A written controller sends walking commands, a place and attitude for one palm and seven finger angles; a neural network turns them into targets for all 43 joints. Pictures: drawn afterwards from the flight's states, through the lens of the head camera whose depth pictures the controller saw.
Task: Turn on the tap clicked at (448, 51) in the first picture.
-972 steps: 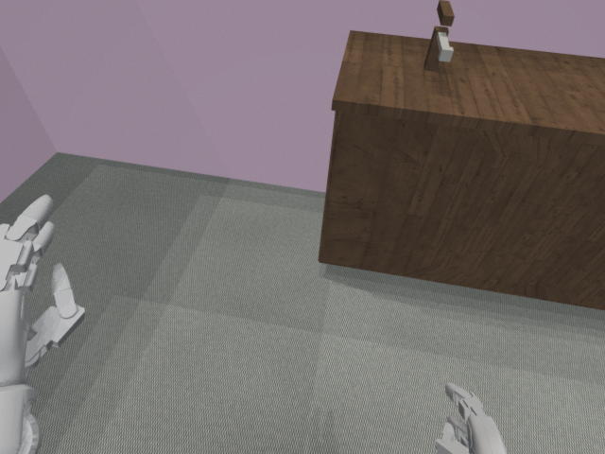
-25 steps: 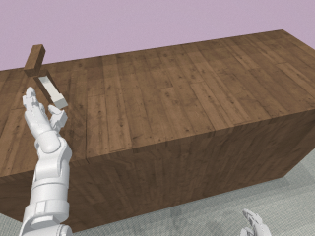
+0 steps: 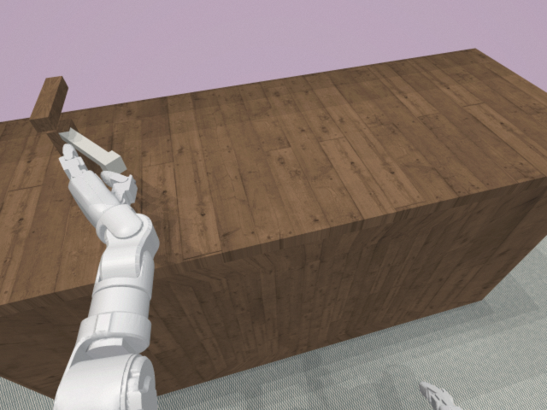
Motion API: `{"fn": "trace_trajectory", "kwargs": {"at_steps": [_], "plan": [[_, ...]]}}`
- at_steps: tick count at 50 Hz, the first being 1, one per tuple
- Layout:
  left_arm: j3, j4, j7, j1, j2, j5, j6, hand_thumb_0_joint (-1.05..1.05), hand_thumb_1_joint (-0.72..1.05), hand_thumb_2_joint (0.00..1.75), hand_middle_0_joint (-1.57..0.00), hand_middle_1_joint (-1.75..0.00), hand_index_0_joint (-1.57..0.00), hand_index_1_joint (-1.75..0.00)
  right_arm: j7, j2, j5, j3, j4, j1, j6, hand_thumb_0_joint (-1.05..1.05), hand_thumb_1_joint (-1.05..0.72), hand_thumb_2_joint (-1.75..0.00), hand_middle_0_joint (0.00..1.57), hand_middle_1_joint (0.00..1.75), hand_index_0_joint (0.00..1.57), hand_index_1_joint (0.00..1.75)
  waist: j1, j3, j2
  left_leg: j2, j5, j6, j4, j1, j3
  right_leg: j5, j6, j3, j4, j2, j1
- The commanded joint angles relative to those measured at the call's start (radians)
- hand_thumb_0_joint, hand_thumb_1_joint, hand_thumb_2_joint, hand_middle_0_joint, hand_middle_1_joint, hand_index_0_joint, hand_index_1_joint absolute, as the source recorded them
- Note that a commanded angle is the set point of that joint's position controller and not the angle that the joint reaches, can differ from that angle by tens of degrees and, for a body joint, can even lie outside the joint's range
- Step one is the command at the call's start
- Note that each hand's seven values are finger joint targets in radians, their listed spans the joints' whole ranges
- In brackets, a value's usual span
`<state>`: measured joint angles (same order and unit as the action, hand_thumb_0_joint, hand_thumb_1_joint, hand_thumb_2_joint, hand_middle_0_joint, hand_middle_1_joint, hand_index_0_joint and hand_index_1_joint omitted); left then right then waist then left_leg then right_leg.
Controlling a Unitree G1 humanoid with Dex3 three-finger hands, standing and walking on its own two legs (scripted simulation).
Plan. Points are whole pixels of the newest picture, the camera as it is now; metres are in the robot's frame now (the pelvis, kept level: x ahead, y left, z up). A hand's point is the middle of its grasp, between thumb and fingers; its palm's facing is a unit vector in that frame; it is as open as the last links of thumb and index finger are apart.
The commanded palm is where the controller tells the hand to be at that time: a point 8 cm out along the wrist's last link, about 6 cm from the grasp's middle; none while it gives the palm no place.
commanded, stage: push the lever round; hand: left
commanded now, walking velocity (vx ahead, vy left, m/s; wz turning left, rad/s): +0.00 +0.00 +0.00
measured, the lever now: (112, 164) +0.45 +0.28 +0.13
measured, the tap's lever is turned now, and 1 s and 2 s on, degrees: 37 70 81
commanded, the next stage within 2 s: lift the hand up off the lever in 1.28 s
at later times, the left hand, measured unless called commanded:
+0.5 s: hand (156, 163) +0.45 +0.21 +0.13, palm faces +0.80 -0.60 -0.07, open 7.8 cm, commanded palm +0.40 +0.24 +0.13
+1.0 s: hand (167, 147) +0.50 +0.21 +0.13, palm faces +0.82 -0.55 -0.13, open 7.8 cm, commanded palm +0.44 +0.23 +0.13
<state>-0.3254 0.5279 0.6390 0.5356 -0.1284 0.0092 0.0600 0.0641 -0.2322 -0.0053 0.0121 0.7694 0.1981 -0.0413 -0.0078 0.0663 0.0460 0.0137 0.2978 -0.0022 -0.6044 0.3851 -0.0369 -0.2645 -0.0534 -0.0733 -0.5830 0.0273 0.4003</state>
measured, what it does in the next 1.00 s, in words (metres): stands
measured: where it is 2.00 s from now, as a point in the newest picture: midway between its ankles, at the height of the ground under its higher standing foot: outside the picture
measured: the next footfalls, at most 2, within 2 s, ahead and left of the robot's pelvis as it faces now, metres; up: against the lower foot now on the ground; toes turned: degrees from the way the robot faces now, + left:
none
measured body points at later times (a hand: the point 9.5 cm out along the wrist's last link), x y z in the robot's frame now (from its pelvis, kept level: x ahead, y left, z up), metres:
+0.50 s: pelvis +0.00 -0.01 +0.00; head +0.03 -0.03 +0.44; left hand +0.41 +0.24 +0.14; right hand +0.10 -0.27 -0.13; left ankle +0.01 +0.12 -0.73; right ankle +0.02 -0.08 -0.73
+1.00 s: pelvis +0.01 -0.01 -0.01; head +0.06 -0.03 +0.44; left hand +0.45 +0.23 +0.14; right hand +0.05 -0.28 -0.15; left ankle +0.01 +0.12 -0.73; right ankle +0.02 -0.08 -0.73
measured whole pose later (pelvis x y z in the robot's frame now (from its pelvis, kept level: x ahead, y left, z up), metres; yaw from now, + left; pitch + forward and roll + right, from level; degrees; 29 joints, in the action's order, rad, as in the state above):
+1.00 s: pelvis +0.01 -0.01 -0.01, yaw -1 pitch +12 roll +0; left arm -0.51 1.01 0.86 0.95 -0.23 -0.13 0.02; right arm -0.02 -0.24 -0.07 0.04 0.79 0.30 -0.02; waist -0.10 0.11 0.04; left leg -0.01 0.32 -0.02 -0.67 0.56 -0.04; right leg -0.29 -0.07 -0.08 -0.65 0.05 0.58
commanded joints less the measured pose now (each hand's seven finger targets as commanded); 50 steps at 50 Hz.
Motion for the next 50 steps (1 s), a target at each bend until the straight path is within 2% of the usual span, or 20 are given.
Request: {"fn": "trace_trajectory", "kwargs": {"at_steps": [1, 3, 6, 8, 12, 13, 22, 23, 26, 28, 31, 33, 34, 36, 37, 39, 41, 43, 46, 50], "plan": [[0.014, -0.172, 0.028, 0.475, -0.193, -0.038, -0.052, 0.0, 0.9, 0.9, -0.15, -0.15, -0.15, -0.15, 0.007, -0.123, -0.002, 0.039, -0.124, -0.081, -0.045, 0.0, -0.9, -0.9, 0.2, 0.3, 0.2, 0.3, -0.023, 0.257, -0.055, -0.006, -0.149, 0.01, 0.072, -0.039, 0.01, 0.121, 0.033, 0.048, 0.091, -0.036, -0.139], [-0.03, -0.16, 0.046, 0.479, -0.235, -0.042, -0.054, 0.0, 0.9, 0.9, -0.15, -0.15, -0.15, -0.15, 0.007, -0.127, -0.006, 0.042, -0.12, -0.077, -0.041, 0.0, -0.9, -0.9, 0.2, 0.3, 0.2, 0.3, -0.012, 0.271, -0.049, -0.003, -0.144, 0.011, 0.071, -0.027, 0.008, 0.116, 0.033, 0.052, 0.092, -0.036, -0.153], [0.005, -0.134, 0.064, 0.529, -0.191, -0.049, -0.064, 0.0, 0.9, 0.9, -0.15, -0.15, -0.15, -0.15, -0.001, -0.119, -0.012, 0.042, -0.116, -0.062, -0.046, 0.0, -0.9, -0.9, 0.2, 0.3, 0.2, 0.3, -0.027, 0.289, -0.054, -0.003, -0.146, 0.011, 0.064, -0.026, 0.014, 0.124, 0.035, 0.051, 0.085, -0.036, -0.147], [-0.035, -0.107, 0.078, 0.535, -0.232, -0.058, -0.066, 0.0, 0.9, 0.9, -0.15, -0.15, -0.15, -0.15, -0.002, -0.125, -0.014, 0.045, -0.108, -0.059, -0.043, 0.0, -0.9, -0.9, 0.2, 0.3, 0.2, 0.3, -0.022, 0.295, -0.052, -0.003, -0.139, 0.012, 0.061, -0.014, 0.013, 0.119, 0.036, 0.055, 0.085, -0.038, -0.148], [-0.019, -0.056, 0.096, 0.58, -0.211, -0.06, -0.065, 0.0, 0.9, 0.9, -0.15, -0.15, -0.15, -0.15, -0.007, -0.121, -0.017, 0.045, -0.109, -0.046, -0.04, 0.0, -0.9, -0.9, 0.2, 0.3, 0.2, 0.3, -0.04, 0.295, -0.078, -0.002, -0.129, 0.015, 0.05, 0.011, 0.027, 0.126, 0.044, 0.061, 0.088, -0.043, -0.148], [-0.046, -0.042, 0.102, 0.596, -0.243, -0.071, -0.068, 0.0, 0.9, 0.9, -0.15, -0.15, -0.15, -0.15, -0.006, -0.126, -0.019, 0.047, -0.1, -0.041, -0.039, 0.0, -0.9, -0.9, 0.2, 0.3, 0.2, 0.3, -0.033, 0.294, -0.051, -0.001, -0.126, 0.013, 0.054, 0.014, 0.02, 0.116, 0.039, 0.06, 0.083, -0.041, -0.143], [-0.069, 0.077, 0.149, 0.671, -0.247, -0.084, -0.07, 0.0, 0.9, 0.9, -0.15, -0.15, -0.15, -0.15, -0.023, -0.124, -0.029, 0.051, -0.096, 0.0, -0.029, 0.0, -0.9, -0.9, 0.2, 0.3, 0.2, 0.3, -0.054, 0.321, -0.088, 0.002, -0.13, 0.018, 0.029, 0.063, 0.035, 0.162, 0.053, 0.07, 0.074, -0.052, -0.153], [-0.107, 0.079, 0.156, 0.682, -0.289, -0.096, -0.073, 0.0, 0.9, 0.9, -0.15, -0.15, -0.15, -0.15, -0.024, -0.128, -0.031, 0.056, -0.089, 0.006, -0.025, 0.0, -0.9, -0.9, 0.2, 0.3, 0.2, 0.3, -0.042, 0.333, -0.054, 0.003, -0.141, 0.016, 0.027, 0.062, 0.03, 0.167, 0.047, 0.067, 0.065, -0.05, -0.154], [-0.083, 0.109, 0.173, 0.692, -0.242, -0.098, -0.069, 0.0, 0.9, 0.9, -0.15, -0.15, -0.15, -0.15, -0.036, -0.123, -0.037, 0.056, -0.092, 0.02, -0.024, 0.0, -0.9, -0.9, 0.2, 0.3, 0.2, 0.3, -0.057, 0.34, -0.07, 0.003, -0.153, 0.017, 0.016, 0.069, 0.04, 0.206, 0.055, 0.065, 0.059, -0.051, -0.15], [-0.118, 0.139, 0.188, 0.706, -0.277, -0.112, -0.066, 0.0, 0.9, 0.9, -0.15, -0.15, -0.15, -0.15, -0.04, -0.129, -0.041, 0.06, -0.084, 0.031, -0.02, 0.0, -0.9, -0.9, 0.2, 0.3, 0.2, 0.3, -0.051, 0.339, -0.068, 0.003, -0.15, 0.017, 0.015, 0.081, 0.036, 0.192, 0.052, 0.062, 0.055, -0.049, -0.142], [-0.101, 0.142, 0.202, 0.755, -0.253, -0.12, -0.068, 0.0, 0.9, 0.9, -0.15, -0.15, -0.15, -0.15, -0.05, -0.126, -0.047, 0.064, -0.082, 0.054, -0.021, 0.0, -0.9, -0.9, 0.2, 0.3, 0.2, 0.3, -0.067, 0.37, -0.086, 0.002, -0.17, 0.019, 0.004, 0.077, 0.039, 0.23, 0.057, 0.06, 0.043, -0.048, -0.143], [-0.157, 0.179, 0.213, 0.729, -0.307, -0.127, -0.064, 0.0, 0.9, 0.9, -0.15, -0.15, -0.15, -0.15, -0.051, -0.134, -0.05, 0.068, -0.075, 0.064, -0.014, 0.0, -0.9, -0.9, 0.2, 0.3, 0.2, 0.3, -0.054, 0.372, -0.092, 0.001, -0.171, 0.018, 0.004, 0.094, 0.035, 0.227, 0.055, 0.056, 0.038, -0.046, -0.148], [-0.119, 0.187, 0.212, 0.765, -0.272, -0.128, -0.062, 0.0, 0.9, 0.9, -0.15, -0.15, -0.15, -0.15, -0.053, -0.131, -0.049, 0.066, -0.077, 0.065, -0.013, 0.0, -0.9, -0.9, 0.2, 0.3, 0.2, 0.3, -0.074, 0.359, -0.086, 0.0, -0.163, 0.019, 0.003, 0.095, 0.039, 0.219, 0.058, 0.059, 0.039, -0.048, -0.132], [-0.102, 0.212, 0.219, 0.807, -0.253, -0.138, -0.061, 0.0, 0.9, 0.9, -0.15, -0.15, -0.15, -0.15, -0.06, -0.129, -0.054, 0.065, -0.07, 0.077, -0.017, 0.0, -0.9, -0.9, 0.2, 0.3, 0.2, 0.3, -0.083, 0.349, -0.082, 0.0, -0.144, 0.019, 0.002, 0.099, 0.039, 0.187, 0.057, 0.057, 0.041, -0.045, -0.106], [-0.113, 0.231, 0.223, 0.82, -0.273, -0.144, -0.062, 0.0, 0.9, 0.9, -0.15, -0.15, -0.15, -0.15, -0.061, -0.132, -0.054, 0.066, -0.066, 0.083, -0.017, 0.0, -0.9, -0.9, 0.2, 0.3, 0.2, 0.3, -0.091, 0.339, -0.097, -0.002, -0.132, 0.022, -0.002, 0.106, 0.039, 0.166, 0.058, 0.057, 0.045, -0.044, -0.094], [-0.139, 0.23, 0.229, 0.853, -0.317, -0.157, -0.07, 0.0, 0.9, 0.9, -0.15, -0.15, -0.15, -0.15, -0.062, -0.135, -0.058, 0.067, -0.064, 0.098, -0.013, 0.0, -0.9, -0.9, 0.2, 0.3, 0.2, 0.3, -0.087, 0.37, -0.075, 0.0, -0.142, 0.024, -0.005, 0.109, 0.038, 0.188, 0.058, 0.062, 0.035, -0.046, -0.106], [-0.127, 0.242, 0.229, 0.864, -0.302, -0.159, -0.076, 0.0, 0.9, 0.9, -0.15, -0.15, -0.15, -0.15, -0.065, -0.131, -0.061, 0.069, -0.064, 0.11, -0.014, 0.0, -0.9, -0.9, 0.2, 0.3, 0.2, 0.3, -0.093, 0.387, -0.074, 0.0, -0.146, 0.024, -0.014, 0.111, 0.042, 0.208, 0.06, 0.063, 0.03, -0.044, -0.105], [-0.173, 0.269, 0.229, 0.849, -0.357, -0.168, -0.08, 0.0, 0.9, 0.9, -0.15, -0.15, -0.15, -0.15, -0.064, -0.138, -0.065, 0.072, -0.056, 0.129, -0.007, 0.0, -0.9, -0.9, 0.2, 0.3, 0.2, 0.3, -0.082, 0.4, -0.071, 0.0, -0.16, 0.024, -0.017, 0.126, 0.037, 0.238, 0.059, 0.061, 0.019, -0.044, -0.123], [-0.136, 0.277, 0.22, 0.874, -0.318, -0.168, -0.085, 0.0, 0.9, 0.9, -0.15, -0.15, -0.15, -0.15, -0.07, -0.136, -0.066, 0.071, -0.061, 0.147, -0.006, 0.0, -0.9, -0.9, 0.2, 0.3, 0.2, 0.3, -0.103, 0.408, -0.062, -0.002, -0.181, 0.025, -0.021, 0.111, 0.044, 0.262, 0.06, 0.056, 0.014, -0.039, -0.112], [-0.151, 0.278, 0.212, 0.874, -0.335, -0.161, -0.1, 0.0, 0.9, 0.9, -0.15, -0.15, -0.15, -0.15, -0.077, -0.14, -0.065, 0.073, -0.062, 0.168, -0.005, 0.0, -0.9, -0.9, 0.2, 0.3, 0.2, 0.3, -0.098, 0.427, -0.052, -0.002, -0.198, 0.026, -0.022, 0.108, 0.041, 0.288, 0.06, 0.056, 0.011, -0.036, -0.127]]}}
